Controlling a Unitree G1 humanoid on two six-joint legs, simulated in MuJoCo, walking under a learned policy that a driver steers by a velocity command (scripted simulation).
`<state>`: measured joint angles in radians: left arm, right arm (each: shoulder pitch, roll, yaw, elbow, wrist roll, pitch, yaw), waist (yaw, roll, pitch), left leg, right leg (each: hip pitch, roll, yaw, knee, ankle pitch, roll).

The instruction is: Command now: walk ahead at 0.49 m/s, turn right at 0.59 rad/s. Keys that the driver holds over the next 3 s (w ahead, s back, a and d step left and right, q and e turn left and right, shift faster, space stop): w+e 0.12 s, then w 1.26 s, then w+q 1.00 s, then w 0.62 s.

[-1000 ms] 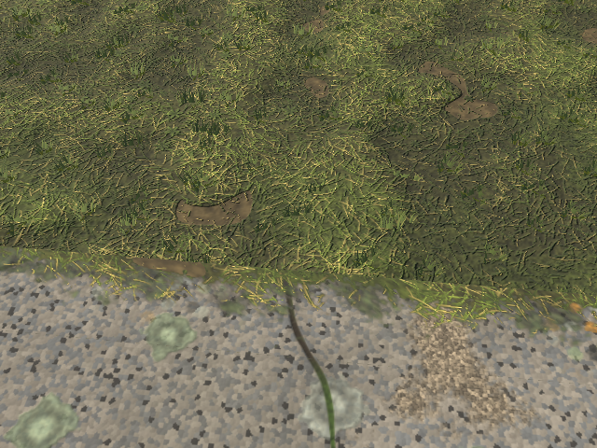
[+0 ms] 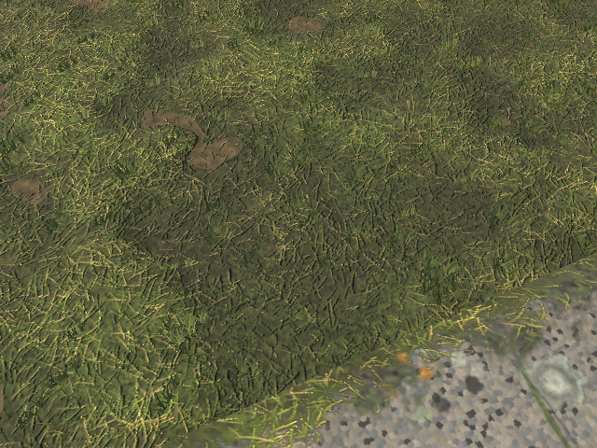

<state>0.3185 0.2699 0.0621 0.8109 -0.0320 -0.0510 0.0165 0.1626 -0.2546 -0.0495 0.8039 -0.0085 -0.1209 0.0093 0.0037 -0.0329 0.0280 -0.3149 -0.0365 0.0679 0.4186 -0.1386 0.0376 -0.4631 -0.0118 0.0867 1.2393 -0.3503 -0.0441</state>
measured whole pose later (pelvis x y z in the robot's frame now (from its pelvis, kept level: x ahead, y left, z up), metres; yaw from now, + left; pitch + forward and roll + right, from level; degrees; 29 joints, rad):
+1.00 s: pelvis +0.55 -0.07 -0.07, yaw -10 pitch +3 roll -4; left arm 0.46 0.27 0.07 0.83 -0.02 -0.05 0.05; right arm 0.04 -0.29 -0.05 0.77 0.02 -0.10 0.11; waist 0.09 0.05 0.00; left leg -0.56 0.10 -0.06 0.48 0.30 0.05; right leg 0.01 0.01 -0.04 0.67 -0.73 0.04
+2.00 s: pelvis +1.14 -0.09 -0.13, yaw +8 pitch +2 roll -3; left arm 0.32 0.25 0.09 0.92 -0.01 -0.08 0.02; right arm 0.10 -0.25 -0.07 0.75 0.01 -0.01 0.03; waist 0.07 0.03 0.01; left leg -0.67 0.10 -0.01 0.72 -0.03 0.04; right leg 0.04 -0.02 -0.25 0.27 -0.33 0.03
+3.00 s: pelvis +1.68 +0.10 -0.12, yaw +28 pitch +2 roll -1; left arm 0.38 0.26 0.05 0.90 -0.02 -0.08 -0.01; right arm 0.06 -0.25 -0.05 0.67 0.01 -0.07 0.02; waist 0.11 0.04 0.02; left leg -0.62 0.08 -0.04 0.58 0.03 0.01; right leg -0.01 0.05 -0.01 0.24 -0.27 -0.04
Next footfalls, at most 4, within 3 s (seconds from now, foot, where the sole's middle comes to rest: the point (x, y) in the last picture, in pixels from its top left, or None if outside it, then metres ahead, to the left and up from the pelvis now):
0.36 right None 0.34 -0.19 -0.77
1.06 left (295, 344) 0.78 0.04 -0.90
1.54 right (385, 254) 1.08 -0.22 -0.90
2.08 left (289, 190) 1.33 0.06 -0.90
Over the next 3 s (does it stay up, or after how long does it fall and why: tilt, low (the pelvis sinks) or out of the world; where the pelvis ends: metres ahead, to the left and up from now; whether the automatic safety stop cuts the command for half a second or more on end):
stays up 1.68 0.10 -0.12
